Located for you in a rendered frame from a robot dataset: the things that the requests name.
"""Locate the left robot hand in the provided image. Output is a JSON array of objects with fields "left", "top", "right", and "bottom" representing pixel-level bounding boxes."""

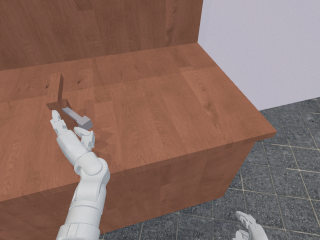
[{"left": 50, "top": 110, "right": 95, "bottom": 166}]

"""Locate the tap lever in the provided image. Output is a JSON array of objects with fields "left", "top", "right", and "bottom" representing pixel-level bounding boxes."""
[{"left": 62, "top": 107, "right": 93, "bottom": 131}]

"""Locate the right robot hand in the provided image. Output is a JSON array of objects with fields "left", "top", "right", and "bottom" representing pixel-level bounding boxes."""
[{"left": 232, "top": 211, "right": 269, "bottom": 240}]

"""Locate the robot left forearm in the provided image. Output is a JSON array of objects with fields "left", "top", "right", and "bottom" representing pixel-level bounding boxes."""
[{"left": 56, "top": 152, "right": 110, "bottom": 240}]

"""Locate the counter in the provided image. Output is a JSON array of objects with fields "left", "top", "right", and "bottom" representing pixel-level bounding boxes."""
[{"left": 0, "top": 0, "right": 277, "bottom": 240}]

